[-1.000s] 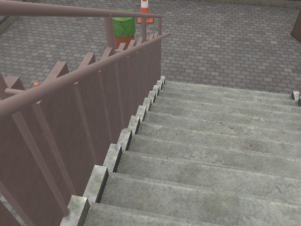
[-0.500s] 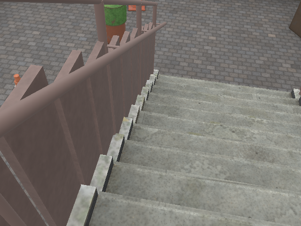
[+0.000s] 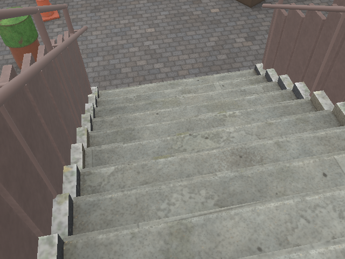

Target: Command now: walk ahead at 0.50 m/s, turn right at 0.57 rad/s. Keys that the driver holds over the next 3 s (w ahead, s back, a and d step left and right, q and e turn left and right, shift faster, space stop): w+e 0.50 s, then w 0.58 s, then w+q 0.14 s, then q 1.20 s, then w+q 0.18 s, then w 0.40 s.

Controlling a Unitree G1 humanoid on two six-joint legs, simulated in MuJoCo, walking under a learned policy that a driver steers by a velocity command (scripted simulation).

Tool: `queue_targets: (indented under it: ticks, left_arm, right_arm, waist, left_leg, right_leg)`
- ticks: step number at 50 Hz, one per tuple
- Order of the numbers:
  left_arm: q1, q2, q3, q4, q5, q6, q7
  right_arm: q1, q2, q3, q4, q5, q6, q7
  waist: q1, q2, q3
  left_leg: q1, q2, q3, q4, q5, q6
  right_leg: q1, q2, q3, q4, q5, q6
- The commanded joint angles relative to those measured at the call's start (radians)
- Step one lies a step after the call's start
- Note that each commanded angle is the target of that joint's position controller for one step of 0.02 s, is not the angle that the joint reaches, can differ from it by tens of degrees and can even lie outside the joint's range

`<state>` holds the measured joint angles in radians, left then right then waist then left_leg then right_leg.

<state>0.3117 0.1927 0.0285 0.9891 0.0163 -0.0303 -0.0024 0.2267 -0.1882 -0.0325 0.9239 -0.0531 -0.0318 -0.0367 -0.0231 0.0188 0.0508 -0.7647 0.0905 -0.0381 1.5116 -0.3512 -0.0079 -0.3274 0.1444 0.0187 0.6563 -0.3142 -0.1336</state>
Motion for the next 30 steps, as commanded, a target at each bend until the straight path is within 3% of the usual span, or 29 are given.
queue_targets:
  ticks: [1,2,3,4,5,6,7,9,10,11,12,13,14,15,16,17,18,19,20,21,22,23,24,25,26,27,28,29,30]
  left_arm:
    - [0.028,0.153,0.029,-0.054,-0.016,-0.013,0.027]
    - [0.027,0.188,0.043,-0.075,-0.016,-0.012,0.023]
    - [0.076,0.146,0.038,-0.052,-0.025,-0.018,0.028]
    - [0.104,0.114,0.033,-0.060,-0.041,-0.010,0.026]
    - [0.143,0.115,0.035,-0.074,-0.025,-0.002,0.028]
    - [0.149,0.077,0.027,-0.082,-0.034,-0.004,0.036]
    - [0.149,0.068,0.020,-0.092,-0.022,-0.002,0.036]
    - [0.176,0.089,0.020,-0.114,-0.008,0.005,0.032]
    - [0.192,0.104,0.023,-0.129,-0.010,0.005,0.032]
    - [0.211,0.112,0.027,-0.128,0.000,0.007,0.035]
    - [0.203,0.123,0.027,-0.148,0.012,0.001,0.028]
    - [0.194,0.132,0.031,-0.153,0.011,-0.003,0.028]
    - [0.173,0.112,0.026,-0.166,0.015,-0.001,0.031]
    - [0.190,0.103,0.022,-0.154,0.018,0.008,0.042]
    - [0.203,0.093,0.016,-0.161,0.018,0.014,0.054]
    - [0.202,0.112,0.022,-0.155,0.015,0.022,0.066]
    - [0.237,0.132,0.030,-0.145,0.010,0.025,0.054]
    - [0.240,0.137,0.039,-0.130,-0.008,0.022,0.028]
    - [0.328,0.088,0.041,-0.133,-0.031,0.013,0.007]
    - [0.377,0.069,0.038,-0.154,-0.049,0.019,0.017]
    - [0.346,0.078,0.027,-0.183,-0.047,0.021,0.033]
    - [0.244,0.097,0.030,-0.226,-0.025,0.027,0.040]
    - [0.064,0.153,0.045,-0.239,0.025,0.042,0.037]
    - [-0.014,0.142,0.041,-0.281,0.012,0.052,0.027]
    - [0.007,0.108,0.034,-0.258,0.003,0.072,0.015]
    - [0.021,0.093,0.035,-0.246,0.007,0.075,0.007]
    - [0.076,0.076,0.030,-0.203,0.003,0.078,0.004]
    - [0.025,0.087,0.028,-0.226,0.004,0.066,-0.006]
    - [-0.004,0.074,0.026,-0.220,0.016,0.060,-0.014]
  right_arm:
    - [0.116,-0.057,-0.018,-0.022,-0.023,0.026,0.017]
    - [0.167,-0.068,-0.024,-0.010,0.002,0.022,0.015]
    - [0.095,-0.119,-0.051,-0.030,0.024,0.014,0.014]
    - [-0.008,-0.136,-0.059,-0.071,0.020,0.020,0.018]
    - [-0.078,-0.119,-0.053,-0.088,0.009,0.022,0.021]
    - [-0.119,-0.115,-0.050,-0.106,-0.007,0.018,0.034]
    - [-0.155,-0.097,-0.047,-0.118,-0.018,0.013,0.042]
    - [-0.211,-0.074,-0.032,-0.157,-0.027,0.002,0.057]
    - [-0.251,-0.070,-0.027,-0.176,-0.024,-0.001,0.054]
    - [-0.294,-0.062,-0.020,-0.202,-0.017,-0.005,0.047]
    - [-0.329,-0.068,-0.017,-0.220,-0.020,-0.005,0.044]
    - [-0.334,-0.056,-0.012,-0.242,0.003,-0.012,0.047]
    - [-0.274,-0.054,-0.009,-0.238,0.029,-0.024,0.048]
    - [-0.243,-0.049,-0.006,-0.237,0.053,-0.030,0.048]
    - [-0.181,-0.068,-0.014,-0.225,0.069,-0.036,0.048]
    - [-0.090,-0.078,-0.021,-0.194,0.075,-0.040,0.042]
    - [-0.014,-0.090,-0.032,-0.159,0.061,-0.044,0.034]
    - [0.155,-0.109,-0.045,-0.111,0.031,-0.041,0.033]
    - [0.315,-0.195,-0.066,-0.077,0.039,-0.040,0.030]
    - [0.398,-0.218,-0.069,-0.071,0.044,-0.038,0.050]
    - [0.414,-0.202,-0.068,-0.074,0.064,-0.040,0.071]
    - [0.368,-0.238,-0.082,-0.073,0.071,-0.052,0.066]
    - [0.257,-0.124,-0.046,-0.099,0.083,-0.048,0.056]
    - [0.190,-0.115,-0.026,-0.123,0.049,-0.055,0.054]
    - [0.181,-0.089,-0.009,-0.104,0.043,-0.059,0.055]
    - [0.123,-0.076,0.004,-0.108,0.053,-0.068,0.048]
    - [0.127,-0.091,0.006,-0.096,0.047,-0.072,0.049]
    - [0.108,-0.110,0.008,-0.104,0.053,-0.078,0.047]
    - [0.140,-0.134,0.009,-0.088,0.057,-0.079,0.044]
  waist:
    - [-0.055,-0.097,-0.046]
    - [-0.076,-0.122,-0.106]
    - [-0.042,-0.116,-0.076]
    - [-0.002,-0.092,-0.073]
    - [0.040,-0.111,-0.061]
    - [0.043,-0.071,-0.019]
    - [0.062,-0.056,-0.020]
    - [0.083,-0.019,-0.033]
    - [0.095,-0.041,-0.029]
    - [0.109,-0.046,-0.001]
    - [0.134,-0.035,0.005]
    - [0.135,-0.071,0.030]
    - [0.125,-0.106,0.048]
    - [0.138,-0.148,0.049]
    - [0.132,-0.137,0.066]
    - [0.107,-0.125,0.063]
    - [0.092,-0.053,0.038]
    - [0.007,0.015,-0.070]
    - [0.001,0.177,-0.159]
    - [-0.003,0.242,-0.248]
    - [-0.023,0.218,-0.268]
    - [-0.036,0.277,-0.236]
    - [-0.024,0.062,-0.065]
    - [-0.002,0.083,0.021]
    - [0.037,0.087,0.047]
    - [0.095,0.044,0.077]
    - [0.113,0.105,0.042]
    - [0.140,0.059,0.067]
    - [0.122,0.089,0.049]
  left_leg:
    - [0.113,-0.007,0.036,-0.274,0.225,-0.051]
    - [0.158,-0.008,0.033,-0.250,0.365,-0.043]
    - [0.061,0.014,-0.022,-0.358,0.499,-0.042]
    - [0.019,0.014,-0.043,-0.431,0.545,-0.024]
    - [-0.082,0.012,-0.059,-0.445,0.558,-0.014]
    - [-0.050,0.007,-0.057,-0.575,0.649,-0.023]
    - [-0.023,-0.006,-0.061,-0.599,0.697,-0.024]
    - [-0.024,-0.038,-0.066,-0.644,0.689,-0.013]
    - [-0.016,-0.049,-0.073,-0.665,0.643,-0.016]
    - [-0.022,-0.060,-0.089,-0.718,0.599,-0.026]
    - [0.035,-0.079,-0.075,-0.799,0.555,-0.034]
    - [0.161,-0.103,-0.054,-0.895,0.551,-0.037]
    - [0.309,-0.090,-0.067,-0.997,0.590,-0.032]
    - [0.366,-0.056,-0.100,-1.081,0.638,-0.028]
    - [0.374,-0.025,-0.129,-1.175,0.676,-0.016]
    - [0.423,-0.017,-0.106,-1.264,0.709,-0.001]
    - [0.567,-0.014,-0.069,-1.347,0.743,-0.004]
    - [0.874,-0.043,0.016,-1.137,0.762,-0.008]
    - [1.135,0.095,-0.118,-1.006,0.868,0.011]
    - [1.283,0.230,-0.198,-0.760,0.901,0.034]
    - [1.246,0.299,-0.308,-0.812,0.820,0.068]
    - [1.106,0.380,-0.521,-1.044,0.257,0.193]
    - [0.870,0.310,-0.446,-1.152,0.090,0.163]
    - [0.640,0.306,-0.429,-1.170,0.170,0.186]
    - [0.516,0.268,-0.380,-1.150,0.247,0.175]
    - [0.395,0.187,-0.248,-1.109,0.276,0.108]
    - [0.358,0.155,-0.206,-1.088,0.328,0.090]
    - [0.238,0.115,-0.132,-1.143,0.347,0.079]
    - [0.237,0.096,-0.113,-1.151,0.386,0.095]
  right_leg:
    - [-0.150,-0.247,0.328,-0.183,0.613,-0.178]
    - [-0.136,-0.242,0.319,-0.182,0.610,-0.181]
    - [-0.067,-0.207,0.326,-0.162,0.399,-0.174]
    - [-0.019,-0.190,0.355,-0.151,0.279,-0.168]
    - [0.068,-0.208,0.424,-0.151,0.198,-0.188]
    - [0.011,-0.189,0.416,-0.129,0.091,-0.171]
    - [-0.004,-0.184,0.448,-0.090,0.035,-0.170]
    - [0.034,-0.175,0.492,0.008,0.011,-0.181]
    - [0.045,-0.170,0.504,0.021,0.009,-0.183]
    - [0.053,-0.169,0.528,0.046,-0.015,-0.184]
    - [0.035,-0.131,0.507,0.069,-0.057,-0.172]
    - [-0.049,-0.113,0.474,0.055,0.022,-0.145]
    - [-0.131,-0.096,0.460,0.074,0.017,-0.116]
    - [-0.093,-0.101,0.479,0.109,-0.003,-0.099]
    - [-0.028,-0.097,0.500,0.187,0.022,-0.095]
    - [0.011,-0.081,0.462,0.293,0.092,-0.091]
    - [-0.007,-0.036,0.403,0.446,0.084,-0.081]
    - [-0.186,0.000,0.296,0.690,-0.053,-0.057]
    - [-0.425,0.053,0.201,1.030,-0.512,-0.021]
    - [-0.647,0.022,0.104,1.373,-0.609,0.003]
    - [-0.781,-0.036,0.051,1.525,-0.492,0.005]
    - [-0.868,-0.054,-0.008,1.558,-0.353,0.038]
    - [-0.867,-0.100,0.022,1.475,-0.167,0.034]
    - [-0.763,-0.117,0.078,1.342,-0.088,0.045]
    - [-0.712,-0.115,0.119,1.302,-0.073,0.041]
    - [-0.653,-0.115,0.159,1.131,0.062,0.056]
    - [-0.616,-0.100,0.137,1.095,0.090,0.069]
    - [-0.494,-0.099,0.140,0.824,0.203,0.089]
    - [-0.428,-0.077,0.112,0.688,0.274,0.101]
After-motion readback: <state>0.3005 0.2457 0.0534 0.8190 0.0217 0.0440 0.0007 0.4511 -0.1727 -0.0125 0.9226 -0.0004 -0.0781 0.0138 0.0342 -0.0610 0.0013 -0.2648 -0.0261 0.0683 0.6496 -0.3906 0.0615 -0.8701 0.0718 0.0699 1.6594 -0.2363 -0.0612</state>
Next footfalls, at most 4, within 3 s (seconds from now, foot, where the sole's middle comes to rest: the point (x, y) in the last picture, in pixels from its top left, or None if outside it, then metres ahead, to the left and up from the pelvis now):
0.38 left None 0.36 0.14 -0.92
1.08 right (225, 228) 0.73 -0.22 -1.08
1.70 left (199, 199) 0.98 -0.11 -1.24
2.38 right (245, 221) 0.76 -0.32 -1.08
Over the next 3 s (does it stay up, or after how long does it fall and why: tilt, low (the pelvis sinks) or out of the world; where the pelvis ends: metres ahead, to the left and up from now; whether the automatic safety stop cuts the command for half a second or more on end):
stays up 0.84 -0.16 -0.39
